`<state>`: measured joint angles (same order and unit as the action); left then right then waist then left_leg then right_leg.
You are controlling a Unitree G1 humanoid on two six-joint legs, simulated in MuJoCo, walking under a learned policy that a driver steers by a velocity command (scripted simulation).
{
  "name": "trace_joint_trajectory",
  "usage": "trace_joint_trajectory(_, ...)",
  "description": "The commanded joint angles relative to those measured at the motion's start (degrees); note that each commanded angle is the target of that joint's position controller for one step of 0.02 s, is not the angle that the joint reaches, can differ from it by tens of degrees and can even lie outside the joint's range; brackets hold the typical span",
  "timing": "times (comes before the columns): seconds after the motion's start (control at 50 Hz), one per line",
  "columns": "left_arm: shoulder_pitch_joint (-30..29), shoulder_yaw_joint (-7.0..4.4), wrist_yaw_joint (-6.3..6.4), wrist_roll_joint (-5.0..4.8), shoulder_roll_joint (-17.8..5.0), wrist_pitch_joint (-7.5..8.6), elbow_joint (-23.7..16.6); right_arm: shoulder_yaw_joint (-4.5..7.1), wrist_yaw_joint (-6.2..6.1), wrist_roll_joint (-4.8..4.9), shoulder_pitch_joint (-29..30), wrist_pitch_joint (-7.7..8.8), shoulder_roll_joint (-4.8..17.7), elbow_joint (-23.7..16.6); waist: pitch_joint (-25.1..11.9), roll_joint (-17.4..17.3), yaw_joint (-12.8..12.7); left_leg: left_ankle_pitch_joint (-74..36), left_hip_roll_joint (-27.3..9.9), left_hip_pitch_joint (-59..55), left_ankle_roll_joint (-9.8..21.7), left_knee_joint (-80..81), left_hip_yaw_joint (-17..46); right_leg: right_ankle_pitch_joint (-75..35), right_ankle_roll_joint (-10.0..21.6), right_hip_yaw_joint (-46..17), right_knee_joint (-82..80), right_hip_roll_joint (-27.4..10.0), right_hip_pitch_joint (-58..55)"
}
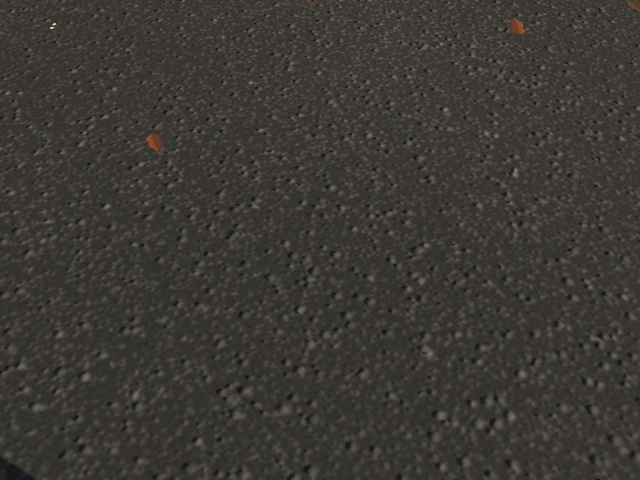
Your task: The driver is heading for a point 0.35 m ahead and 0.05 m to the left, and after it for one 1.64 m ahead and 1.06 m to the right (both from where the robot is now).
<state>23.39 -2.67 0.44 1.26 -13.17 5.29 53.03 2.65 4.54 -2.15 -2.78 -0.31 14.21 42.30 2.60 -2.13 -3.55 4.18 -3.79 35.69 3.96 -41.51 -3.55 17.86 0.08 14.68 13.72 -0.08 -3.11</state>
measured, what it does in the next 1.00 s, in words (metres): walks ahead: left foot, then right foot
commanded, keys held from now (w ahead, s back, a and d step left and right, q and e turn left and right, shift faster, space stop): w+q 0.18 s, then e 0.82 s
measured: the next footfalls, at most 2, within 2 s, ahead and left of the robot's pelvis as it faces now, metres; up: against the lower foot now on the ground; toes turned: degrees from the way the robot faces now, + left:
left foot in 0.10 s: +0.20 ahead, +0.10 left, +0.00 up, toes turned +9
right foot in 0.62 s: +0.39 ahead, -0.02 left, +0.00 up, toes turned +0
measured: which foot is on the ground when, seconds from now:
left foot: up 0.00-0.08, down 0.10-0.62, up 0.64-1.00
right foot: down 0.00-0.10, up 0.12-0.60, down 0.62-1.00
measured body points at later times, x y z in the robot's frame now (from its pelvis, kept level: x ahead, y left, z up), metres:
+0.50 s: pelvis +0.23 +0.05 +0.00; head +0.26 +0.07 +0.45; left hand +0.30 +0.30 -0.14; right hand +0.31 -0.20 -0.13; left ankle +0.17 +0.09 -0.74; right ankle +0.37 -0.06 -0.70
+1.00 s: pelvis +0.30 +0.06 +0.00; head +0.33 +0.05 +0.45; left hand +0.43 +0.33 -0.12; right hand +0.39 -0.22 -0.12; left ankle +0.34 +0.21 -0.70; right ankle +0.35 -0.02 -0.74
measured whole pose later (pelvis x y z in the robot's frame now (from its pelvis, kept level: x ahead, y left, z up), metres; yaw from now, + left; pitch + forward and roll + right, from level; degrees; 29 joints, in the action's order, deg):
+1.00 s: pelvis +0.30 +0.06 +0.00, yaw -11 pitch +1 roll +1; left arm 13.8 -4.8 -0.2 1.3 -16.3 -2.7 45.6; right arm 1.8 -2.2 -0.6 -8.5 -2.6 14.8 45.0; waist 2.8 0.0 -2.4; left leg 22.9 0.6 24.2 -2.5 -45.8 4.7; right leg 6.7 4.3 -8.3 25.4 7.7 19.3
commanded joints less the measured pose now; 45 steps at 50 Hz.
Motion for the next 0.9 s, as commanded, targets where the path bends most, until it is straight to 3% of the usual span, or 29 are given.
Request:
trace_joint_trajectory(0.02,0.68,-2.06,0.65,0.08,-9.74,-0.29,-2.04,0.44,-0.03,-0.34,4.91,0.72,3.10,-5.22,2.01,7.20,1.24,5.33,2.53,-2.71,2.69,4.72,-3.77,-39.12,6.20,-2.90,1.18,-16.00,-0.90)
trace_joint_trajectory(0.06,1.04,-2.48,0.90,0.12,-11.71,-1.34,-1.56,1.20,-0.69,-0.55,-0.73,0.91,4.38,-3.92,-2.08,8.16,3.93,11.16,6.92,-10.89,5.27,6.68,-5.70,-55.87,5.67,-0.88,13.17,-16.05,-2.63)
trace_joint_trajectory(0.08,0.57,-2.54,0.90,-0.13,-12.25,-1.93,-1.80,2.00,-1.25,-0.78,-8.48,1.45,5.52,-1.60,-6.59,6.92,7.36,10.31,9.25,-20.55,6.92,10.23,-5.63,-55.64,4.99,0.30,24.53,-15.38,0.13)
trace_joint_trajectory(0.1,0.16,-2.25,0.80,0.08,-11.51,-2.10,-3.08,3.56,-2.21,-1.37,-18.86,1.85,9.05,1.63,-12.88,2.56,11.73,12.42,5.46,-36.09,9.52,12.98,1.95,-41.73,3.09,0.63,40.65,-14.02,11.01)
trace_joint_trajectory(0.12,2.19,-0.60,-0.49,-0.26,-4.10,-1.70,-7.63,5.21,-3.09,-0.85,-18.78,1.77,16.33,1.00,-18.11,-12.21,7.94,15.45,-13.06,-54.90,16.92,15.90,31.46,9.05,-0.50,-0.57,60.73,-4.70,37.47)
trace_joint_trajectory(0.14,-4.84,-1.60,-0.74,0.23,-8.89,-1.03,-9.62,5.36,-3.61,0.78,-21.70,1.05,16.71,-0.37,-20.97,-5.24,11.39,12.78,-16.48,-55.89,19.14,24.09,47.20,13.52,-1.13,-13.13,68.05,-0.31,45.36)
trace_joint_trajectory(0.16,-9.80,-1.48,-0.96,-0.37,-8.61,-0.48,-11.19,5.03,-4.17,0.99,-19.49,0.81,15.43,1.03,-12.30,-1.75,10.39,6.12,-14.63,-50.94,17.55,24.62,36.57,6.71,-0.38,-15.70,66.93,-3.68,49.74)
trace_joint_trajectory(0.18,-8.93,-0.96,-0.84,-0.60,-7.74,0.10,-10.64,4.23,-4.42,1.49,-16.61,1.08,12.11,1.28,-6.85,0.87,7.65,-1.64,-12.45,-42.38,15.55,24.98,30.10,1.81,-0.13,-15.49,61.16,-5.85,46.86)
trace_joint_trajectory(0.2,-7.00,-0.94,-0.64,-0.37,-7.31,-0.32,-9.05,3.28,-4.58,1.47,-13.12,1.63,9.18,0.94,-4.00,2.62,4.65,-13.30,-9.92,-35.88,13.17,25.20,23.79,0.79,-0.25,-15.24,57.12,-7.17,42.17)
trace_joint_trajectory(0.24,-1.77,-0.67,-0.56,0.90,-6.19,-2.74,-6.68,1.75,-4.37,1.80,-10.16,3.03,5.65,0.66,-4.79,2.02,1.12,-31.45,-7.35,-28.80,11.18,25.23,15.53,1.56,-1.03,-14.91,53.56,-7.38,33.15)
trace_joint_trajectory(0.3,-0.59,-0.44,-1.20,0.37,-4.50,-4.23,-5.37,1.36,-4.09,1.61,-12.64,4.48,6.34,3.06,-5.01,0.56,0.33,-42.80,-5.65,-26.92,8.90,26.37,8.73,-2.73,-0.99,-13.45,48.64,-5.57,30.64)
trace_joint_trajectory(0.4,-7.83,-0.07,-1.38,-0.43,-4.00,-4.64,-6.12,0.35,-5.03,1.24,-13.82,4.26,5.62,5.12,-2.37,-2.04,2.92,-41.13,-4.32,-29.59,3.74,27.37,1.52,-12.40,0.38,-13.98,36.01,-3.26,32.27)
trace_joint_trajectory(0.5,-11.80,0.15,-1.36,0.34,-4.19,-4.49,-7.53,0.33,-6.79,1.40,-15.52,3.31,6.24,6.89,-2.10,-2.23,4.88,-42.77,-6.97,-36.63,3.97,23.00,-0.39,-11.68,2.04,-11.33,27.04,-1.09,31.65)
trace_joint_trajectory(0.58,-6.46,-0.55,-1.01,0.51,-5.14,-4.20,-6.75,1.23,-7.76,1.57,-14.14,2.06,8.13,7.04,-3.26,-2.50,2.89,-49.90,-8.17,-38.77,4.14,10.31,-0.13,-3.01,5.58,-9.48,20.45,2.45,26.17)
trace_joint_trajectory(0.6,-2.42,-0.88,-0.77,0.55,-5.41,-3.71,-5.94,1.52,-7.80,1.64,-12.88,1.81,8.72,6.74,-4.78,-1.02,0.29,-46.08,-6.83,-36.86,3.01,2.38,-1.41,-8.25,7.04,-10.53,14.48,2.60,21.00)
trace_joint_trajectory(0.62,2.78,-2.01,-0.38,0.77,-9.18,-3.14,-5.48,1.73,-7.80,1.82,-11.48,2.04,9.25,5.11,-8.56,3.58,-2.76,-30.46,-2.70,-28.42,0.45,-12.22,-3.86,-31.82,10.73,-19.80,11.53,-3.97,10.76)
trace_joint_trajectory(0.64,2.00,-3.83,0.16,0.08,-16.09,-3.38,-5.96,0.64,-7.04,1.93,-13.75,1.94,3.49,2.40,-10.63,16.25,1.26,26.81,10.99,-8.80,-2.76,-30.81,-5.22,-70.75,21.58,-40.89,12.69,-20.01,-0.76)
trace_joint_trajectory(0.66,3.43,-3.74,-0.19,-2.51,-14.81,-3.81,-5.43,0.11,-6.67,0.40,-16.15,0.90,3.06,3.47,-17.03,11.16,1.10,32.41,8.63,-8.72,-3.06,-35.11,6.29,-66.03,25.60,-44.73,10.51,-22.44,0.17)
trace_joint_trajectory(0.68,-1.03,-3.62,-0.12,-2.12,-12.57,-4.49,-6.68,0.35,-6.63,0.72,-14.21,0.39,4.22,3.65,-10.50,7.36,1.79,29.32,6.36,-6.08,-3.54,-36.63,7.36,-52.78,24.71,-40.78,8.88,-20.15,5.78)
trace_joint_trajectory(0.7,-5.44,-2.75,0.06,-1.55,-9.40,-5.35,-7.73,0.67,-6.67,0.74,-11.14,0.34,5.42,3.10,-4.62,3.19,2.59,25.73,4.69,-4.39,-3.96,-33.01,7.18,-41.27,21.77,-37.11,6.12,-16.38,11.72)
trace_joint_trajectory(0.72,-8.22,-2.19,0.25,-1.34,-7.71,-5.92,-8.59,0.99,-6.66,0.50,-9.25,0.20,6.29,2.41,-2.49,2.21,3.55,22.94,3.70,-4.28,-4.51,-28.83,6.82,-34.02,18.83,-34.75,4.44,-12.96,14.44)
trace_joint_trajectory(0.76,-8.97,-2.31,0.30,-0.90,-8.11,-6.20,-8.85,0.71,-6.31,0.11,-10.75,-0.96,5.14,2.47,-4.26,4.52,4.42,19.86,4.33,-7.61,-5.80,-24.15,5.60,-32.43,16.41,-31.07,4.10,-9.04,16.49)
trace_joint_trajectory(0.8,-7.91,-2.96,-0.03,-0.66,-9.96,-5.98,-8.70,0.33,-6.28,0.75,-11.31,-1.56,3.94,2.18,-6.21,5.30,4.27,19.47,4.77,-8.60,-6.66,-18.79,5.16,-30.81,15.19,-30.74,4.45,-7.78,15.78)
trace_joint_trajectory(0.9,-7.57,-3.88,-0.19,-0.22,-11.63,-7.05,-9.63,0.35,-6.73,1.16,-6.84,-2.24,4.85,0.04,-6.28,8.77,1.90,18.18,4.64,-8.44,-7.17,-9.89,6.13,-9.71,13.54,-36.22,2.22,-6.91,16.21)
Velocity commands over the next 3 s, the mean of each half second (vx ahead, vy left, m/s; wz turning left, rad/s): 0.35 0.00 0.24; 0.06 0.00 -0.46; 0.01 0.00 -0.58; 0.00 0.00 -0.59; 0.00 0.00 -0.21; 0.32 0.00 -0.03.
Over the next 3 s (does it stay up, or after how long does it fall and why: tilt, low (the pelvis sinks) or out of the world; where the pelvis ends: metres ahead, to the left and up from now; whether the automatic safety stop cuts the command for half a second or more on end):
stays up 0.42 0.00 0.01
